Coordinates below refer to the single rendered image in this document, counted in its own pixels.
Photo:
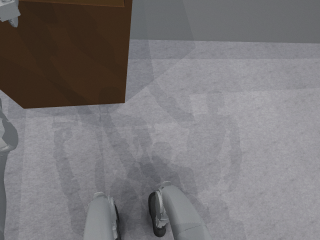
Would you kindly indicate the robot right foot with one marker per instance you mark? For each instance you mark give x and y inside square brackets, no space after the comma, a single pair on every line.
[158,231]

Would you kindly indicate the robot left hand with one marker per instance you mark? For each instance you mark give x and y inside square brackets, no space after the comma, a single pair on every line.
[9,11]

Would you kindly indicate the robot left upper arm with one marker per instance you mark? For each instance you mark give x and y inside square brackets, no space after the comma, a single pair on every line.
[8,141]

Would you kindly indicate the cabinet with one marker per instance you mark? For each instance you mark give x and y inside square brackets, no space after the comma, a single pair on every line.
[65,54]

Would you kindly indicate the right robot thigh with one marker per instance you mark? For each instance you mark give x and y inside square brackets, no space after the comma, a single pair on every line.
[185,221]

